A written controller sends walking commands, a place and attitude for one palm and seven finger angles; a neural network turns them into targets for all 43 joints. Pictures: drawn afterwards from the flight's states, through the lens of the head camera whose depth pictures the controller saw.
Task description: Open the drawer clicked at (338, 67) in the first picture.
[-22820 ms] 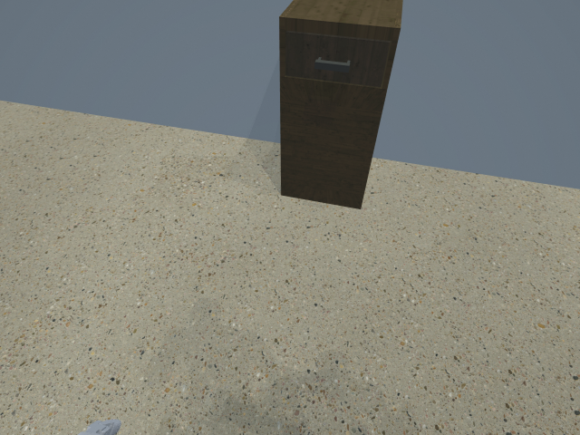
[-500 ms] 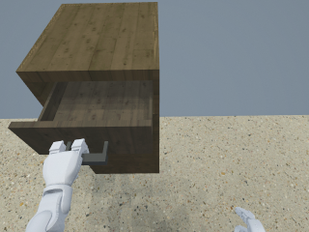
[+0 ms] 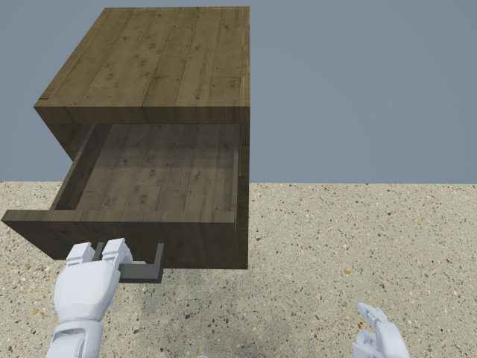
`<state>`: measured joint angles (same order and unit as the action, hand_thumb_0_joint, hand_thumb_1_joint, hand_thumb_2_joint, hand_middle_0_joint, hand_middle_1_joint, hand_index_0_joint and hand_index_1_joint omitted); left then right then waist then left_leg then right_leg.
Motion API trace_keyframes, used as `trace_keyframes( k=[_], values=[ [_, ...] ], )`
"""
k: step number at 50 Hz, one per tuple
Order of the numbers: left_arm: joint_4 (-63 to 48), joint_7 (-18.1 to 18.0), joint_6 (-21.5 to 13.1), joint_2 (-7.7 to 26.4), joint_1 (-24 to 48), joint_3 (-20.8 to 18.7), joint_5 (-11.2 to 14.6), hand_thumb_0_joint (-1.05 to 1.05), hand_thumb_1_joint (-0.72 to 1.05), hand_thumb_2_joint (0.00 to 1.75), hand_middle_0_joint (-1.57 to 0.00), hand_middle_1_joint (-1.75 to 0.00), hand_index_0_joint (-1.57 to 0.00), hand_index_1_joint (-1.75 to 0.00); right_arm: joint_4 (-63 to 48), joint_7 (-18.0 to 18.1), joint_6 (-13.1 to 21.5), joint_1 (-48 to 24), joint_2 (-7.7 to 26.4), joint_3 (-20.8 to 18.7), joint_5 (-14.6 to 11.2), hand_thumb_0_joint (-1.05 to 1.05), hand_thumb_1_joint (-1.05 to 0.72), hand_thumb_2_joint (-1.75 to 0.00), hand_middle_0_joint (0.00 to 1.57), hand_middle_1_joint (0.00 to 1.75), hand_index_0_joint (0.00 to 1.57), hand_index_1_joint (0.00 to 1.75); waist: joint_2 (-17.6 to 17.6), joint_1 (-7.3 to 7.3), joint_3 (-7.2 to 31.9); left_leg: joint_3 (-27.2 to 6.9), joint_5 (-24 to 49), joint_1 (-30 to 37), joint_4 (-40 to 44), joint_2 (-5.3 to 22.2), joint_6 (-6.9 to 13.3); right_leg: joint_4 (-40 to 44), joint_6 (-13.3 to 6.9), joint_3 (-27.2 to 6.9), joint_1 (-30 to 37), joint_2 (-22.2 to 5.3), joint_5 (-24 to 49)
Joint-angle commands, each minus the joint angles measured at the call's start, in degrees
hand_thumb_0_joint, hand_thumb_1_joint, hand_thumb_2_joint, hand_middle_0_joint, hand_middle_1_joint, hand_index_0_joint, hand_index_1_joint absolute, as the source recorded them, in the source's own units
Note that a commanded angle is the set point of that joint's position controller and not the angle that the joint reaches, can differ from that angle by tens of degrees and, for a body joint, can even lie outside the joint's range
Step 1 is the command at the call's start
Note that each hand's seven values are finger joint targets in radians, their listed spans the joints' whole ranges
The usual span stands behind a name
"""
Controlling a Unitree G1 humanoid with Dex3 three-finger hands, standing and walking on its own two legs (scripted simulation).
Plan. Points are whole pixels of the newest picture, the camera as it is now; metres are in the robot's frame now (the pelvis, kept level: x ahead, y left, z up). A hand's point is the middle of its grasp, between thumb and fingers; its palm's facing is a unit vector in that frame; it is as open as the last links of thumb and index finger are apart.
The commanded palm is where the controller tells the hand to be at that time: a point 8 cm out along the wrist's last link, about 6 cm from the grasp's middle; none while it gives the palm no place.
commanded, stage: pull the drawer open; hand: left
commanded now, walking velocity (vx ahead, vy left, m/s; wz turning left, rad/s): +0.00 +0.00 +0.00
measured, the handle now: (127, 260) +0.27 +0.22 +0.00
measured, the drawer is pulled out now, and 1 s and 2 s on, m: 0.22 0.30 0.30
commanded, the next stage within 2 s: open the thumb to release the handle in 1.12 s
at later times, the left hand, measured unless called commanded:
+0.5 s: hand (93, 336) +0.16 +0.24 -0.02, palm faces -0.04 -0.10 -0.99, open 5.6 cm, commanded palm +0.13 +0.23 +0.03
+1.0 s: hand (86, 352) +0.14 +0.24 -0.02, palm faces -0.07 -0.10 -0.99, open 5.6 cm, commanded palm +0.10 +0.24 +0.03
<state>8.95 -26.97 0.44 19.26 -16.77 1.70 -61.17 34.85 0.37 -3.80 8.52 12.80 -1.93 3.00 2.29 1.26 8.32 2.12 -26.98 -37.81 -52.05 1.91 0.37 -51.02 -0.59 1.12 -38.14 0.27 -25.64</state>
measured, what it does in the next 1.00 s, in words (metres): stands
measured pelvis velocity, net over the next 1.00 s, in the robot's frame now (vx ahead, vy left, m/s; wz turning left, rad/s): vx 0.00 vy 0.00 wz -0.03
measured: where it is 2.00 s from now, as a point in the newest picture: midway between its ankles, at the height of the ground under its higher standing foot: outside the picture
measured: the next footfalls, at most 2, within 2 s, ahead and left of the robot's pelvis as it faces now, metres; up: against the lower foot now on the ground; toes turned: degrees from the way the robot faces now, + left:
none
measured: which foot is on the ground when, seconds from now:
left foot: down 0.00-1.00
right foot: down 0.00-1.00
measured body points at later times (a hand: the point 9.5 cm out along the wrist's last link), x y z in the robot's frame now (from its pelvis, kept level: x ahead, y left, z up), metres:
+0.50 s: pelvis +0.00 +0.00 -0.01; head +0.04 -0.02 +0.43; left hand +0.16 +0.25 +0.03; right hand +0.20 -0.22 -0.11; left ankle -0.02 +0.11 -0.69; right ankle -0.01 -0.12 -0.69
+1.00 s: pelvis +0.00 +0.00 -0.02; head +0.04 -0.01 +0.43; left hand +0.14 +0.25 +0.03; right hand +0.19 -0.23 -0.11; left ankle -0.02 +0.11 -0.69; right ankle -0.01 -0.12 -0.69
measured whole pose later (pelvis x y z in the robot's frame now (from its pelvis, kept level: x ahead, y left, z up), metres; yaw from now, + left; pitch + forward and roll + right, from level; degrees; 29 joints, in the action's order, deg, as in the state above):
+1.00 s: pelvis +0.00 +0.00 -0.02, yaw -2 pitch +15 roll +0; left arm -9.9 -29.4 -3.7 21.6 -42.0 -1.5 -58.6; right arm 28.7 -2.9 -5.1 9.0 12.5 -0.7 4.0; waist 1.7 1.5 10.4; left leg 3.3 -30.8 -44.0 -60.1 2.8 0.3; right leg -59.4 -0.7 -0.2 -45.2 1.1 -28.9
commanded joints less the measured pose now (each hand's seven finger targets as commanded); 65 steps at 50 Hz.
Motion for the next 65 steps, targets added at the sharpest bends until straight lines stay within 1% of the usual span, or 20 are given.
trace_keyframes(
  k=[1, 9, 13, 15, 19, 20, 27, 33, 36, 38, 45, 48, 51, 54, 58, 60, 61, 62, 63, 65],
  values=[
    [-15.9, -3.5, -1.6, 6.8, -3.2, -3.1, -0.2, 0.0, 0.9, 0.9, -0.4, -1.35, -0.4, -1.35, -8.9, -0.2, 2.6, -4.8, 6.3, -2.5, 0.0, 0.0, -0.9, -0.9, 0.2, 0.3, 0.2, 0.3, 1.2, 1.51, 13.0, -1.1, 25.3, 11.8, 5.2, -2.0, 0.5, 4.9, -2.3, 1.4, 5.1, 1.9, 21.2],
    [-21.8, -3.6, -2.0, 6.8, -11.1, -3.0, 0.6, 0.0, 0.9, 0.9, -0.4, -1.35, -0.4, -1.35, -10.7, -1.1, 2.4, -5.6, 6.4, -2.0, 0.3, 0.0, -0.9, -0.9, 0.2, 0.3, 0.2, 0.3, 1.6, 1.74, 12.3, -1.6, 26.4, 11.0, 4.0, -1.7, 0.4, 3.6, -2.3, 1.0, 3.8, 1.8, 21.0],
    [-22.8, -3.9, -2.6, 5.9, -12.7, -2.0, 0.0, 0.0, 0.9, 0.9, -0.4, -1.35, -0.4, -1.35, -11.1, -1.7, 2.3, -5.5, 6.2, -1.9, 0.5, 0.0, -0.9, -0.9, 0.2, 0.3, 0.2, 0.3, 0.9, 1.46, 10.1, -2.0, 24.4, 10.6, 3.3, -1.6, 0.4, 3.1, -2.3, 1.2, 0.6, 1.9, 17.9],
    [-24.5, -4.1, -3.0, 6.8, -14.1, -3.1, 0.0, 0.0, 0.9, 0.9, -0.4, -1.35, -0.4, -1.35, -11.6, -1.8, 2.3, -5.2, 6.2, -1.8, 0.8, 0.0, -0.9, -0.9, 0.2, 0.3, 0.2, 0.3, 0.3, 1.91, 11.8, -1.9, 25.1, 10.9, 2.6, -1.6, 0.4, 2.7, -2.4, 0.5, 0.5, 1.8, 18.4],
    [-25.7, -4.2, -3.5, 7.0, -17.4, -3.3, 0.5, 0.0, 0.9, 0.9, -0.4, -1.35, -0.4, -1.35, -12.2, -2.1, 2.5, -5.2, 6.2, -1.7, 0.7, 0.0, -0.9, -0.9, 0.2, 0.3, 0.2, 0.3, -0.2, 1.81, 10.9, -2.1, 23.8, 9.8, 1.8, -1.8, 0.3, 2.2, -2.5, 0.2, -0.6, 1.8, 17.7],
    [-26.1, -4.4, -3.8, 7.9, -18.6, -4.3, 0.5, 0.0, 0.9, 0.9, -0.4, -1.35, -0.4, -1.35, -12.4, -2.2, 2.5, -5.2, 6.2, -1.5, 0.9, 0.0, -0.9, -0.9, 0.2, 0.3, 0.2, 0.3, -0.1, 2.39, 11.4, -2.0, 23.0, 9.7, 1.7, -1.9, 0.2, 2.0, -2.5, -0.2, -0.8, 1.7, 17.0],
    [-29.1, -4.6, -4.5, 7.0, -25.1, -3.3, 0.8, 0.0, 0.9, 0.9, -0.4, -1.35, -0.4, -1.35, -13.8, -3.1, 2.4, -5.1, 6.1, -1.3, 1.0, 0.0, -0.9, -0.9, 0.2, 0.3, 0.2, 0.3, 1.0, 2.67, 11.0, -2.3, 23.3, 8.9, 0.3, -1.9, 0.1, 0.8, -2.7, -0.3, -3.0, 1.8, 15.6],
    [-29.8, -5.0, -4.9, 8.6, -28.7, -5.9, 1.2, 0.0, 0.9, 0.9, -0.4, -1.35, -0.4, -1.35, -14.7, -2.9, 2.2, -5.4, 6.0, -1.2, 1.0, 0.0, -0.9, -0.9, 0.2, 0.3, 0.2, 0.3, 0.1, 2.97, 9.5, -1.9, 19.1, 6.3, -0.3, -2.2, 0.4, 0.7, -2.8, -0.6, -3.7, 1.7, 13.9],
    [-30.0, -4.8, -4.8, 7.8, -31.1, -5.1, 1.6, 0.0, 0.9, 0.9, -0.4, -1.35, -0.4, -1.35, -15.2, -3.1, 2.1, -5.4, 6.0, -1.1, 0.9, 0.0, -0.9, -0.9, 0.2, 0.3, 0.2, 0.3, 0.9, 3.06, 9.5, -1.9, 19.3, 6.3, -0.5, -2.0, 0.3, 0.5, -2.9, -0.8, -4.2, 1.7, 13.6],
    [-29.7, -5.1, -4.8, 9.1, -33.9, -7.2, 2.0, 0.0, 0.9, 0.9, -0.4, -1.35, -0.4, -1.35, -15.4, -3.0, 2.0, -5.5, 5.9, -1.1, 0.8, 0.0, -0.9, -0.9, 0.2, 0.3, 0.2, 0.3, 0.9, 3.92, 9.9, -1.8, 19.3, 5.5, -0.5, -2.2, 0.4, 0.3, -2.9, -0.7, -2.8, 1.8, 14.6],
    [-29.1, -5.4, -4.8, 9.8, -38.3, -9.3, 2.8, 0.0, 0.9, 0.9, -0.4, -1.35, -0.4, -1.35, -15.5, -3.1, 1.6, -5.9, 5.6, -1.1, 0.6, 0.0, -0.9, -0.9, 0.2, 0.3, 0.2, 0.3, 0.2, 4.25, 10.2, -1.6, 21.7, 5.1, -0.7, -1.8, 0.3, -0.1, -2.8, -1.4, -2.3, 1.8, 17.4],
    [-29.0, -5.5, -5.1, 9.5, -36.5, -9.1, 2.6, 0.0, 0.9, 0.9, -0.4, -1.35, -0.4, -1.35, -15.5, -3.0, 1.3, -5.8, 5.9, -1.3, 0.7, 0.0, -0.9, -0.9, 0.2, 0.3, 0.2, 0.3, 0.9, 3.6, 8.6, -1.6, 19.5, 4.2, -0.6, -1.9, 0.5, 0.1, -2.8, -0.9, -3.2, 1.8, 16.0],
    [-29.2, -5.8, -5.5, 9.1, -36.4, -9.0, 2.5, 0.0, 0.9, 0.9, -0.4, -1.35, -0.4, -1.35, -15.4, -3.0, 1.6, -5.2, 5.9, -1.5, 0.9, 0.0, -0.9, -0.9, 0.2, 0.3, 0.2, 0.3, 1.2, 3.11, 9.6, -1.6, 20.5, 5.0, -1.2, -1.7, 0.5, -0.4, -2.8, -0.5, -4.1, 1.9, 16.2],
    [-27.8, -6.0, -6.1, 10.4, -37.4, -11.3, 2.8, 0.0, 0.9, 0.9, -0.4, -1.35, -0.4, -1.35, -15.2, -2.7, 1.5, -5.3, 5.8, -1.6, 0.8, 0.0, -0.9, -0.9, 0.2, 0.3, 0.2, 0.3, -0.7, 3.58, 10.7, -1.8, 22.0, 4.2, -1.2, -1.7, 0.5, -0.8, -2.8, -0.5, -2.7, 1.9, 18.3],
    [-28.6, -6.1, -6.4, 9.8, -37.3, -10.5, 2.5, 0.0, 0.9, 0.9, -0.4, -1.35, -0.4, -1.35, -15.3, -2.9, 1.4, -5.2, 5.8, -1.8, 0.8, 0.0, -0.9, -0.9, 0.2, 0.3, 0.2, 0.3, 1.2, 3.63, 10.9, -1.5, 21.9, 4.8, -1.7, -1.8, 0.5, -0.9, -2.7, -0.3, -3.8, 1.8, 17.5],
    [-28.8, -6.3, -6.4, 11.2, -36.0, -11.9, 2.4, 0.0, 0.9, 0.9, -0.4, -1.35, -0.4, -1.35, -15.1, -2.8, 1.3, -5.0, 5.9, -1.7, 1.0, 0.0, -0.9, -0.9, 0.2, 0.3, 0.2, 0.3, 0.7, 3.62, 12.0, -1.6, 22.6, 5.2, -1.8, -1.8, 0.3, -1.1, -2.7, -1.0, -4.0, 1.9, 18.1],
    [-26.7, -8.0, -6.8, 19.3, -18.4, -19.7, 0.4, 0.0, 0.9, 0.9, -0.4, -1.35, -0.4, -1.35, -12.3, -1.5, 0.1, -4.9, 7.2, -2.2, 0.8, 0.0, -0.9, -0.9, 0.2, 0.3, 0.2, 0.3, -0.8, 0.74, 8.2, -1.8, 16.8, 2.4, -2.9, -1.9, 0.1, -1.2, -2.4, -0.9, -7.6, 1.7, 16.0],
    [-25.1, -8.6, -7.1, 16.7, -20.2, -19.0, 0.1, 0.0, 0.83, 0.87, -0.4, -1.34, -0.4, -1.34, -12.8, -0.9, 0.3, -4.9, 6.7, -1.9, 1.5, 0.0, -0.9, -0.9, 0.2, 0.3, 0.2, 0.3, 0.7, 2.51, 9.6, -1.4, 14.3, 2.0, -2.5, -2.5, 0.4, -1.3, -2.4, -0.1, -6.2, 1.5, 14.3],
    [-22.3, -8.8, -7.0, 15.4, -21.9, -18.0, 0.0, 0.0, 0.76, 0.84, -0.39, -1.34, -0.39, -1.34, -12.9, -0.8, 0.7, -4.7, 6.3, -1.7, 1.1, 0.0, -0.9, -0.9, 0.2, 0.3, 0.2, 0.3, 0.7, 2.01, 7.5, -1.3, 13.3, 1.8, -2.4, -2.5, 0.4, -1.0, -2.5, 0.1, -7.3, 1.6, 12.9],
    [-22.8, -9.0, -6.8, 14.7, -21.6, -17.8, 1.0, 0.0, 0.62, 0.78, -0.38, -1.32, -0.38, -1.32, -12.7, -0.7, 0.9, -4.5, 6.3, -2.2, 0.8, 0.0, -0.9, -0.9, 0.2, 0.3, 0.2, 0.3, 1.7, 2.37, 11.0, -1.0, 14.4, 4.0, -2.3, -2.5, 0.3, -0.8, -2.6, -0.1, -6.8, 1.6, 12.8]
  ],
)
